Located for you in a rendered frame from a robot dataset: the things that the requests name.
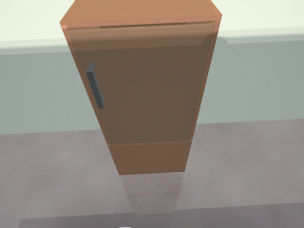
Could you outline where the handle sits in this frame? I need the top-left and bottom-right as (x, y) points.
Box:
(85, 62), (105, 109)

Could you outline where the cupboard door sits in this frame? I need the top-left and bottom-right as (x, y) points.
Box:
(68, 23), (215, 145)

